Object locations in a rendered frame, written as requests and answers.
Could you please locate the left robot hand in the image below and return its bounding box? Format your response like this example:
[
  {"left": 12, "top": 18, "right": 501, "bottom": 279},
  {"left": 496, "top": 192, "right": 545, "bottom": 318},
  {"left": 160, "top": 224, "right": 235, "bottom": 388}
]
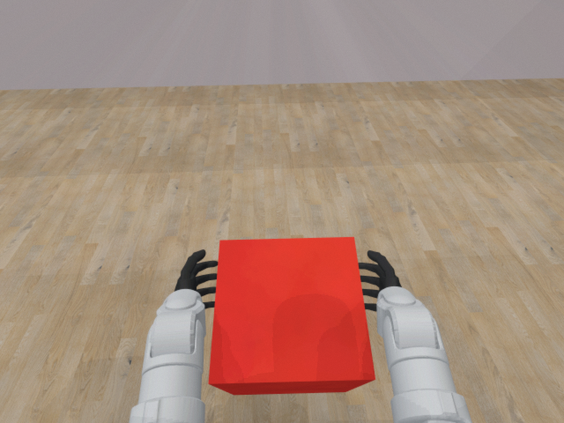
[{"left": 174, "top": 249, "right": 218, "bottom": 309}]

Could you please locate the robot right forearm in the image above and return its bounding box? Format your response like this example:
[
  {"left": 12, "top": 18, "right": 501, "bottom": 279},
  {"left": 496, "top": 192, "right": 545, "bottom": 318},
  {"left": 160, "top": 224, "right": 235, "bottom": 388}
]
[{"left": 376, "top": 286, "right": 472, "bottom": 423}]

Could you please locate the carton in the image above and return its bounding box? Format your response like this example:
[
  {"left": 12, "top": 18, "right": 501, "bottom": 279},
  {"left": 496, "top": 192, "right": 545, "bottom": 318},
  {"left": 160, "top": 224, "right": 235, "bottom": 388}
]
[{"left": 208, "top": 237, "right": 375, "bottom": 395}]

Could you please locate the right robot hand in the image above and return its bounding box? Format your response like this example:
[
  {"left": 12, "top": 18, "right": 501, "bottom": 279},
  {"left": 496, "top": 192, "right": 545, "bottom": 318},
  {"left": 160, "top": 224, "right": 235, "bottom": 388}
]
[{"left": 358, "top": 250, "right": 402, "bottom": 312}]

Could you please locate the robot left forearm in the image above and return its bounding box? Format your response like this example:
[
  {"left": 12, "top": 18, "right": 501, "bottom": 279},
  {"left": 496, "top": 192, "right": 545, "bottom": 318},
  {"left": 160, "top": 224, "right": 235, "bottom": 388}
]
[{"left": 129, "top": 289, "right": 206, "bottom": 423}]

